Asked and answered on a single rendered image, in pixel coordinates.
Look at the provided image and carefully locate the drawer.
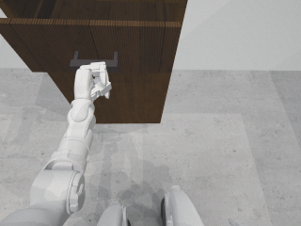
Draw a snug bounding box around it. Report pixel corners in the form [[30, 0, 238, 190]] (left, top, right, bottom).
[[0, 0, 182, 73]]

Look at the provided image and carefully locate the robot left forearm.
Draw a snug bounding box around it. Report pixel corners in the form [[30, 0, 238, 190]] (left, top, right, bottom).
[[28, 98, 96, 206]]

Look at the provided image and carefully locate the robot right thigh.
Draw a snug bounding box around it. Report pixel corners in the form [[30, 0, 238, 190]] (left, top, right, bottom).
[[164, 190, 204, 226]]

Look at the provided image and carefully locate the robot left thigh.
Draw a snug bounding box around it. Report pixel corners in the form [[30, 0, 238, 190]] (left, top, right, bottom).
[[97, 204, 128, 226]]

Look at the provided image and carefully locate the cabinet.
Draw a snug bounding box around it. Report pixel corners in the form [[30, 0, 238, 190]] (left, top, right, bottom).
[[0, 0, 188, 124]]

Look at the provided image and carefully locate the robot left upper arm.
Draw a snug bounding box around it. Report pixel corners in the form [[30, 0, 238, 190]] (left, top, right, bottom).
[[0, 169, 86, 226]]

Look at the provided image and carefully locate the robot thigh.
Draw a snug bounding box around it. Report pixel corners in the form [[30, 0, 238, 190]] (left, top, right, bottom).
[[164, 190, 204, 226], [97, 204, 128, 226]]

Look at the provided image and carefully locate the handle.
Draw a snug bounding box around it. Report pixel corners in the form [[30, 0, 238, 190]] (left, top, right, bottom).
[[70, 51, 119, 73]]

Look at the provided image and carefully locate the robot left hand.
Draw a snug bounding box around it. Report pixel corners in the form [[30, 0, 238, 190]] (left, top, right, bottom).
[[73, 61, 112, 103]]

